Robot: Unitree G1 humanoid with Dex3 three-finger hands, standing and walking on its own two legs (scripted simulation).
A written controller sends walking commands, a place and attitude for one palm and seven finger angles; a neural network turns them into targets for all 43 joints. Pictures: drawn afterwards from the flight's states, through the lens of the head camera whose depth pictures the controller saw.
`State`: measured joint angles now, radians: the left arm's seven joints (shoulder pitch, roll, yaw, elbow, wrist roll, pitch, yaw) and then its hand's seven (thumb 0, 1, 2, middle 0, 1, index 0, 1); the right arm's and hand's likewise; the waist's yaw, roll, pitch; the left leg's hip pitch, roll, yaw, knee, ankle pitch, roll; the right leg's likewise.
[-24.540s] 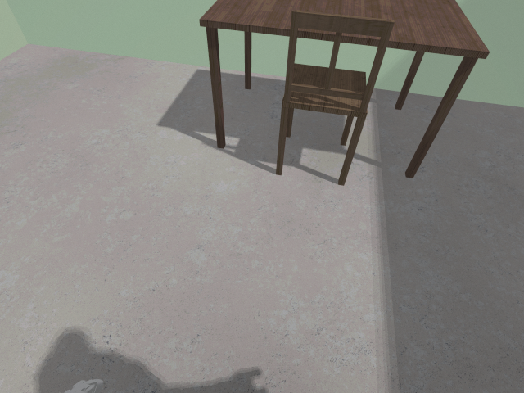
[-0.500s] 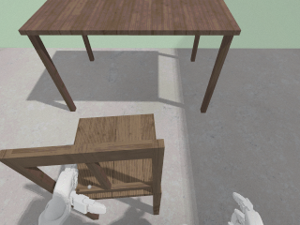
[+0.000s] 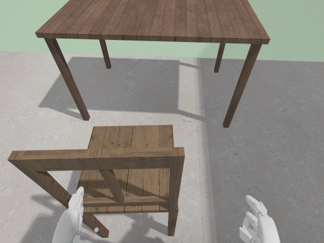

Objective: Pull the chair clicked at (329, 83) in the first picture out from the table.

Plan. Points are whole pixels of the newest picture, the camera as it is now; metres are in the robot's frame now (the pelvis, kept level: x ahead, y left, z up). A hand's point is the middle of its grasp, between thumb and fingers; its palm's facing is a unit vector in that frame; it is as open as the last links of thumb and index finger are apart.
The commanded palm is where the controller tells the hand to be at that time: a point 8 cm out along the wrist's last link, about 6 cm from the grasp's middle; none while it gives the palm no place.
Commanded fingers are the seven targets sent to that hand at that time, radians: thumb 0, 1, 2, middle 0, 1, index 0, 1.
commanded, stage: draw the fingers out of the gap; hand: left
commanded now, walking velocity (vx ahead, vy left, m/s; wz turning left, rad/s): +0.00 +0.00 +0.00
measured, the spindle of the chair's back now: (113, 185) +0.29 +0.15 -0.06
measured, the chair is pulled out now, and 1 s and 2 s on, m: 0.64 0.64 0.64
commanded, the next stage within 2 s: draw the hand back to the body in 0.08 s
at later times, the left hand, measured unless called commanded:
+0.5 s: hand (80, 229) +0.16 +0.17 +0.04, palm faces +0.02 -1.00 -0.08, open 17.5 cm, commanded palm +0.11 +0.24 +0.06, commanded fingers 0.00 -0.55 0.20 0.00 0.00 0.00 0.00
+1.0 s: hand (32, 208) +0.17 +0.23 +0.12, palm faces +0.34 -0.85 -0.40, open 15.0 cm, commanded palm +0.13 +0.28 +0.15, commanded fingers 0.00 0.21 0.57 -0.10 -0.16 -0.10 -0.16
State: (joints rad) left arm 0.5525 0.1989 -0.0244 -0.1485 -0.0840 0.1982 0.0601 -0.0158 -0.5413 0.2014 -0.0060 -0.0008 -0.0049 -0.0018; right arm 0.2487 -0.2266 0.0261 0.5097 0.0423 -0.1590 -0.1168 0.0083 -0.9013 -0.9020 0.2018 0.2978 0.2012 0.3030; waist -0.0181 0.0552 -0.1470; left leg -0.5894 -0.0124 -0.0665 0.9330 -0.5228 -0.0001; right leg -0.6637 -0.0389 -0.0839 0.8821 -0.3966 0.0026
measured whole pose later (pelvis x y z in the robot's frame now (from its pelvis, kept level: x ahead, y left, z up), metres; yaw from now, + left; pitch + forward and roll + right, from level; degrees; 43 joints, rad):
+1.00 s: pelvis +0.01 +0.00 +0.03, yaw +0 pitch -1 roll -2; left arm 0.63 0.31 0.16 -0.39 -0.06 0.03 0.16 -0.01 -0.13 0.40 -0.06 -0.09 -0.07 -0.09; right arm 0.23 -0.22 0.03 0.60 0.05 -0.16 -0.13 0.01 -0.90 -0.90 0.20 0.30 0.20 0.30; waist 0.05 0.09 -0.04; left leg -0.23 0.00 -0.07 0.67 -0.42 0.00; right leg -0.30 -0.03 -0.09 0.62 -0.30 0.00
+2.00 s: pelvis +0.00 -0.01 +0.05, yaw -2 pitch -3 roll -1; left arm 0.45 0.34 0.37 -0.38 -0.07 -0.08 0.15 0.01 0.88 0.90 -0.21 -0.30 -0.21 -0.30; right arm 0.18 -0.23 0.01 0.65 0.04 -0.13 -0.08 0.01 -0.90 -0.90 0.20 0.30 0.20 0.30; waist 0.05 0.10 0.02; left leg -0.09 0.02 -0.03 0.47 -0.32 -0.01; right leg -0.18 0.00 -0.06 0.43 -0.19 -0.01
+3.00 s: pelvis -0.07 +0.00 +0.04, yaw -2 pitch +1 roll -1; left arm 0.55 0.40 0.42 -0.54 -0.02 -0.14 0.20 0.01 0.88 0.90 -0.21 -0.30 -0.21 -0.30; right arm 0.20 -0.22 -0.02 0.62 0.02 -0.06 -0.08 0.01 -0.90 -0.90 0.20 0.30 0.20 0.30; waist 0.01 0.01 0.02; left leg -0.38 0.00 -0.03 0.63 -0.28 0.00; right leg -0.43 -0.02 -0.05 0.50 -0.10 0.00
